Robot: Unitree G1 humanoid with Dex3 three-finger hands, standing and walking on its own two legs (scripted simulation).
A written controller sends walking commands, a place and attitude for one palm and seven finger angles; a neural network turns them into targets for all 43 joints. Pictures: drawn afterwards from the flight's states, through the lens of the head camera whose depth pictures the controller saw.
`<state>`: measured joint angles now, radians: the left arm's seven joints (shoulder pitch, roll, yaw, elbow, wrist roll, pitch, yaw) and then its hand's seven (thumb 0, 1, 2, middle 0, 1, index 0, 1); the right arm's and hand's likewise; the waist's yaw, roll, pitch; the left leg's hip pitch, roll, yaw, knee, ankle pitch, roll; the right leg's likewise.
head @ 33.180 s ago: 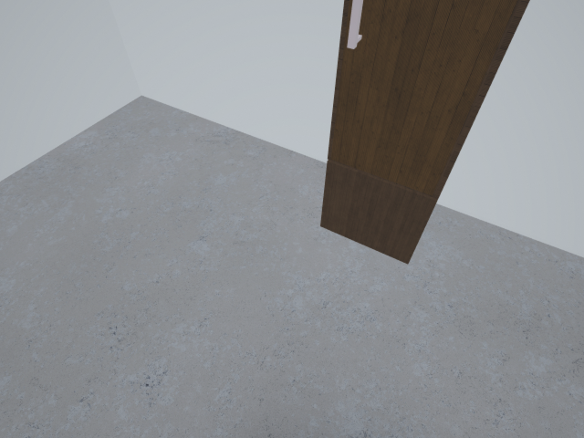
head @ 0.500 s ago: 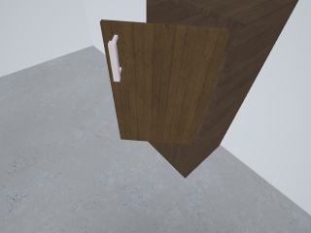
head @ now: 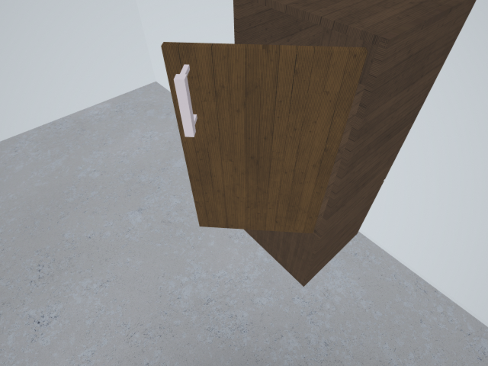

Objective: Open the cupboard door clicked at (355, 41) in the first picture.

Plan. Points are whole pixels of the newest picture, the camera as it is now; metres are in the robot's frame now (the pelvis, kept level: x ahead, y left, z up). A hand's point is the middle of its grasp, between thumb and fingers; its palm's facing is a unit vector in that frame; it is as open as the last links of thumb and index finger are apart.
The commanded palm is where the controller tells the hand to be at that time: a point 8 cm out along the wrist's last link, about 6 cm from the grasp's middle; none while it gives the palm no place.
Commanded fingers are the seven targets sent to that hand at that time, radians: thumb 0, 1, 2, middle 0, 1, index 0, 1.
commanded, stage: look again from close up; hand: left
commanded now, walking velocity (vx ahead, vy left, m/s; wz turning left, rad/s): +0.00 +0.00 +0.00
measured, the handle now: (188, 101) +0.56 +0.15 +0.15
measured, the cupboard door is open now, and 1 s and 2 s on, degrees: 44 44 44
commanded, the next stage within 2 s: raise the hand with hooked fingers in 0.16 s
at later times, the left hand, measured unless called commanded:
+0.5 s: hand (145, 301) +0.21 +0.17 +0.01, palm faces +0.15 -0.99 -0.04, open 7.7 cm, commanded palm +0.13 +0.23 -0.03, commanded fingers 0.00 0.60 0.77 -0.22 -0.50 -0.22 -0.50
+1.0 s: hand (122, 296) +0.21 +0.20 +0.03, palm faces -0.01 -1.00 -0.06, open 10.5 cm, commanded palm +0.17 +0.25 +0.04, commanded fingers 0.00 0.01 0.52 -0.26 -0.87 -0.26 -0.87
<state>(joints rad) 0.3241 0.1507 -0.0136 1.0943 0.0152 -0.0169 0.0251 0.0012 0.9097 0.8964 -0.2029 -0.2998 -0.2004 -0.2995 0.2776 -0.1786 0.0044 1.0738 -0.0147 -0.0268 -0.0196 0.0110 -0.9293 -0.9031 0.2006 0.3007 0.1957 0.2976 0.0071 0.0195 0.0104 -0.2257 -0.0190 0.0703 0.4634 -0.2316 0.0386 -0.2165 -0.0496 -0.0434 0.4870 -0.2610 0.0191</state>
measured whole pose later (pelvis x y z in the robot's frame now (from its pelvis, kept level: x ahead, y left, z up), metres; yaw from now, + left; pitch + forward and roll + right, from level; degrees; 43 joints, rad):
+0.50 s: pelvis +0.01 -0.02 -0.02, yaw +1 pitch +6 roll +0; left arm 0.40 0.17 0.14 0.12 -0.21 -0.37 -0.11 0.01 0.82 0.85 -0.21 -0.37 -0.20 -0.37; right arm 0.23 -0.23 -0.05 0.71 0.01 -0.27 -0.03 0.01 -0.91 -0.90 0.20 0.30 0.20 0.30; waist -0.02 0.01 -0.10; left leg -0.47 0.01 0.05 0.72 -0.35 0.01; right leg -0.45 -0.04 -0.06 0.73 -0.38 -0.01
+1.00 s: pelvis +0.00 -0.03 -0.04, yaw +2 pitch +8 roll -1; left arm 0.33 0.32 0.32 0.05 -0.37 -0.25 -0.44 0.01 0.24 0.61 -0.25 -0.73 -0.25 -0.73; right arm 0.25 -0.21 0.04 0.59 0.04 -0.23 -0.08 0.01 -0.90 -0.90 0.21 0.30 0.20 0.30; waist 0.00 0.04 -0.09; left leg -0.60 0.05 -0.01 0.88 -0.42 -0.01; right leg -0.54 0.00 -0.11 0.84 -0.43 -0.03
